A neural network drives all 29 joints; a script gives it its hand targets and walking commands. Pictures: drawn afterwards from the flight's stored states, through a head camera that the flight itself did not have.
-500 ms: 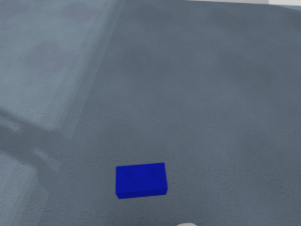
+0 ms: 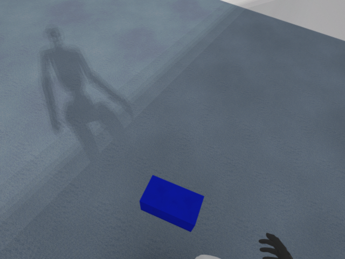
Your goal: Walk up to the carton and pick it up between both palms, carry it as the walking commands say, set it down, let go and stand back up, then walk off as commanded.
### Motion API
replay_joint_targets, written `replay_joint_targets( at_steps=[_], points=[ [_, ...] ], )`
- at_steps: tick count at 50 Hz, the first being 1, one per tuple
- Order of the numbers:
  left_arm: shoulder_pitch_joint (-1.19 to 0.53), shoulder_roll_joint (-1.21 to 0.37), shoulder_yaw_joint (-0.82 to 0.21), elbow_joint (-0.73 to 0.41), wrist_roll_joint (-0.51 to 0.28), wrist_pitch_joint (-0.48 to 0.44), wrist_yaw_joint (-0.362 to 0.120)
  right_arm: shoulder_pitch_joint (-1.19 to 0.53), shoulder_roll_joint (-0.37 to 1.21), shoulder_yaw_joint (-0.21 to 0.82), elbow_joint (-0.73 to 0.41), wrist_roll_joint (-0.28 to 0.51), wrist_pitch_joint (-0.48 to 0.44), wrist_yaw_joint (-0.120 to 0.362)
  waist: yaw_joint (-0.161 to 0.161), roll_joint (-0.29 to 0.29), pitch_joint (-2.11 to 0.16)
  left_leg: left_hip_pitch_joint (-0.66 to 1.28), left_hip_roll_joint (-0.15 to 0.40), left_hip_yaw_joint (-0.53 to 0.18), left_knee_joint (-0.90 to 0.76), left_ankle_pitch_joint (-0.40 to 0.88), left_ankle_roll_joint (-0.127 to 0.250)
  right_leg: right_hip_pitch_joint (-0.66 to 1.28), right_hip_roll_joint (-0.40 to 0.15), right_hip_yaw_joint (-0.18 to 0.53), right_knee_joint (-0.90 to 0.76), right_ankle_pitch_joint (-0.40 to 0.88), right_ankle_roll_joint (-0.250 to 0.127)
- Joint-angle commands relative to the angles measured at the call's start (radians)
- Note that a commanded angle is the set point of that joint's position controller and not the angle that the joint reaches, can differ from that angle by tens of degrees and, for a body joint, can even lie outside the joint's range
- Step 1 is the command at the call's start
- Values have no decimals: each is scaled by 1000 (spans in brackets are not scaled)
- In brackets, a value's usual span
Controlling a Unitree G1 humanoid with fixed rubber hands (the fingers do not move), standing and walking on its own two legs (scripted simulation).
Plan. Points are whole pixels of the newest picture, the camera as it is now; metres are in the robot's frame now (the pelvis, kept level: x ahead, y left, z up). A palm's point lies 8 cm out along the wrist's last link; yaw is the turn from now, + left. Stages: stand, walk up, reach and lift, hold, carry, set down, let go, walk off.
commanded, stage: walk off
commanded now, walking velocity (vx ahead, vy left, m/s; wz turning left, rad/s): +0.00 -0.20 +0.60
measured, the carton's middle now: (171, 203) +0.45 -0.04 -0.68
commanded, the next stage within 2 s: none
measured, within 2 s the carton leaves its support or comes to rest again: neither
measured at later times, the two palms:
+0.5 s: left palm out of the picture +0.05 +0.12 -0.08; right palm (333, 235) +0.18 -0.42 -0.10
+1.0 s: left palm out of the picture -0.01 +0.04 -0.10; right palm (332, 187) +0.29 -0.44 -0.06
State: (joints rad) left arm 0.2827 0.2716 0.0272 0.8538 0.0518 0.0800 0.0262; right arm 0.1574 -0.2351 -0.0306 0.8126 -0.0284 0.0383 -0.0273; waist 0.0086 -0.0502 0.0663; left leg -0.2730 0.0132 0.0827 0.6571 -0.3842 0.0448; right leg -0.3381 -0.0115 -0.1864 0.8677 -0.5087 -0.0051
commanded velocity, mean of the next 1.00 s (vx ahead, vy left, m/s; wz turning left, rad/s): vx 0.00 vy -0.20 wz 0.60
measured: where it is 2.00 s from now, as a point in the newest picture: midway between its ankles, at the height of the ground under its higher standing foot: (235, 242)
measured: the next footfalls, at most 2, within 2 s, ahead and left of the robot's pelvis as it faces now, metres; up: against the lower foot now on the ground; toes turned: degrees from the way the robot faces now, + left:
right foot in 0.36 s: +0.09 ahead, -0.26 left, +0.00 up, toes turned +12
left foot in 0.72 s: +0.01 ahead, -0.11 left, +0.00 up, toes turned +34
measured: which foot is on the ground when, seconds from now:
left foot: down 0.00-0.36, up 0.38-0.70, down 0.72-1.00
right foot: up 0.00-0.34, down 0.36-0.72, up 0.74-1.00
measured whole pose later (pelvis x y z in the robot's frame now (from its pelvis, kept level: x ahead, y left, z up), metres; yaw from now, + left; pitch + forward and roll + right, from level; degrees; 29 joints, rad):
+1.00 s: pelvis +0.07 -0.24 +0.02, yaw +37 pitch +2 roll -4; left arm 0.23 0.29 0.06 0.69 0.04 0.10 -0.03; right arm 0.29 -0.30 -0.07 0.73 -0.03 0.03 -0.03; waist -0.04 -0.01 0.07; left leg -0.26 0.07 -0.09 0.48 -0.26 -0.02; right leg -0.53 -0.07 0.01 0.98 -0.29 0.12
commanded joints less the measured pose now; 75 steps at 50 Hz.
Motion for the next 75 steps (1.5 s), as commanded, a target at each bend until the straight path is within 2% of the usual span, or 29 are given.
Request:
replay_joint_targets(
  at_steps=[1, 3, 6, 12, 16, 17, 18, 19, 20, 22, 25, 31, 34, 35, 36, 37, 38, 40, 45, 51, 55, 57, 58, 59, 61, 62, 66, 71, 75],
  points=[
    [-91, 110, 33, -125, -8, -7, -11, 185, -259, -73, -6, 6, 9, -28, -84, 154, -15, 182, 446, -493, -332, 660, 212, -343, -68, 218, 331, 7, 85],
    [-69, 108, 45, -123, -4, -9, -26, 68, -224, -64, -35, 5, 2, -28, -32, 146, -3, 140, 310, -365, -326, 590, 124, -304, -81, 227, 270, 154, 105],
    [-20, 71, 41, -120, -7, 3, -47, 95, -231, -72, -39, 2, -17, -15, -27, 172, -77, 125, 240, -283, -278, 688, 85, -221, -48, 192, 249, 196, 124],
    [-120, 49, 35, -198, -20, 4, -58, 108, -281, -105, -64, -13, -2, -1, -83, 302, -43, 10, 187, -341, -291, 291, 68, -130, -7, 155, -40, 176, 127],
    [4, 77, 53, -184, -24, -7, -40, 40, -306, -117, -101, -12, 2, -1, -19, 348, -64, -103, 209, -422, -239, 300, 7, 140, 8, 161, -353, 210, 92],
    [74, 104, 62, -165, -14, -18, -30, 46, -267, -105, -105, -12, -4, -4, 19, 282, -83, -170, 172, -400, -159, 256, -30, 270, -17, 159, -468, 279, 70],
    [125, 158, 74, -152, -2, -29, -24, 122, -177, -85, -98, -21, -8, -6, 22, 53, -130, -258, 58, -291, 35, 18, -60, 386, -166, 287, -585, 187, 50],
    [53, 293, 83, -212, -7, -27, -34, 169, -77, -64, -134, -12, -4, -19, -5, -292, -150, -402, -110, -167, 257, -316, -99, 318, -410, 521, -615, 222, -53],
    [20, 250, 73, -222, -6, -26, -46, 102, -149, -80, -142, -13, 6, -32, 23, -321, -137, -341, -33, -152, 463, -312, -90, 154, -399, 496, -656, 222, -126],
    [-66, 125, 37, -220, -8, -29, -45, 82, -206, -105, -119, -7, 17, -14, -25, -168, -60, -299, -24, -150, 573, -154, -74, 68, -283, 302, -607, 279, -97],
    [-93, 85, 30, -227, -5, -38, -13, 140, -185, -101, -83, -4, 20, 17, -39, -147, -75, -293, -23, -85, 611, -87, -97, 152, -222, 174, -520, 569, -125],
    [12, 85, 28, -187, 1, -39, -4, 17, -101, -53, -151, 5, 22, 29, 26, -165, -95, -172, 10, -3, 196, -186, -54, 243, -272, 150, -471, 604, -177],
    [39, 106, 37, -162, -9, -37, -11, 68, -78, -44, -144, 10, 11, 23, -9, -96, -110, -6, -9, 47, -59, -32, -29, 197, -260, 102, -387, 651, -155],
    [43, 109, 39, -157, -16, -35, -12, 131, -90, -47, -132, 4, -2, 20, -50, -36, -117, 140, 14, 14, -232, 128, -30, 92, -233, 53, -316, 564, -104],
    [63, 82, 36, -167, -16, -39, -14, 212, -192, -72, -124, -12, -15, 14, -97, 158, -117, 335, 221, -264, -380, 126, 0, -136, -167, 0, -109, 319, -21],
    [5, 48, 23, -240, -5, -27, -13, 249, -356, -112, -132, -6, -9, 2, -110, 438, -59, 290, 563, -696, -401, 557, 170, -396, -28, 36, 83, -127, 55],
    [-74, 119, 38, -242, 8, -13, -15, 292, -300, -104, -113, 9, 1, -11, -140, 234, -85, 248, 534, -620, -353, 675, 226, -346, -73, 183, 234, -100, 72],
    [-58, 101, 42, -215, -13, -11, -30, 149, -220, -79, -129, 10, 3, -17, -57, 150, -18, 161, 383, -424, -343, 563, 162, -345, -86, 212, 280, 86, 92],
    [-3, 61, 42, -202, -6, -1, -58, 125, -219, -79, -129, 10, -24, -11, -28, 188, -104, 152, 237, -264, -276, 704, 69, -256, -52, 179, 255, 233, 117],
    [-111, 36, 32, -261, -19, 3, -63, 137, -274, -107, -137, -7, -11, 0, -82, 301, -55, 36, 195, -337, -292, 299, 73, -168, -13, 150, -33, 196, 128],
    [-18, 63, 47, -243, -28, -8, -46, 72, -304, -119, -163, -8, -7, 1, -34, 346, -76, -75, 221, -419, -243, 352, 26, 85, 10, 154, -299, 181, 91],
    [113, 116, 67, -196, -8, -29, -28, 112, -211, -91, -161, -11, -17, -2, 21, 165, -133, -215, 118, -343, -59, 186, -43, 353, -81, 191, -516, 273, 53],
    [114, 178, 68, -215, -6, -34, -32, 199, -98, -68, -163, -24, -14, -6, -10, -114, -167, -329, -23, -240, 189, -228, -72, 418, -329, 404, -544, 296, 25],
    [71, 269, 79, -249, -15, -29, -45, 145, -111, -73, -201, -8, -1, -24, 22, -400, -164, -371, -75, -133, 380, -349, -97, 215, -429, 499, -617, 371, -91],
    [-25, 121, 38, -250, -18, -34, -49, 72, -202, -106, -178, -10, 15, -19, -6, -193, -69, -328, -43, -172, 566, -184, -74, 88, -300, 316, -599, 349, -98],
    [-73, 104, 32, -254, -13, -34, -43, 108, -204, -109, -151, -4, 17, -7, -37, -165, -69, -312, -38, -153, 599, -133, -81, 99, -255, 242, -572, 429, -87],
    [-52, 65, 27, -250, -9, -45, -7, 115, -160, -93, -127, -1, 18, 21, -16, -132, -81, -327, -22, -74, 560, -70, -107, 202, -234, 167, -519, 566, -149],
    [31, 74, 28, -206, 0, -43, -3, 4, -87, -50, -174, 7, 20, 29, 32, -140, -97, -199, 8, 2, 218, -180, -66, 253, -277, 132, -473, 660, -192],
    [59, 102, 39, -168, -12, -38, -11, 73, -65, -39, -158, 12, 2, 21, -16, -65, -122, 40, -14, 53, -114, 17, -34, 178, -250, 56, -351, 694, -142]
  ],
)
